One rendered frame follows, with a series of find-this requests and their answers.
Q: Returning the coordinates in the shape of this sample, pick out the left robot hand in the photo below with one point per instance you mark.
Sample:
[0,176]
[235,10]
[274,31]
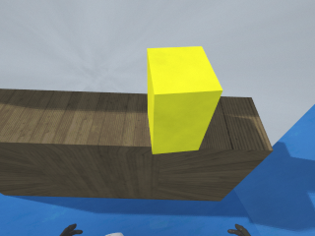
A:
[69,231]

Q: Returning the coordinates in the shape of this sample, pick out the carton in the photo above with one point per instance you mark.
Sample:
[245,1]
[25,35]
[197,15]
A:
[183,93]

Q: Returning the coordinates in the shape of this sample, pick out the right robot hand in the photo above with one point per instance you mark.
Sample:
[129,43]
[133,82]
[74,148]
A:
[241,231]

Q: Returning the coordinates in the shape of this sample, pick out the pedestal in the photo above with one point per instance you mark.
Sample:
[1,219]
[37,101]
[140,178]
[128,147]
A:
[93,144]

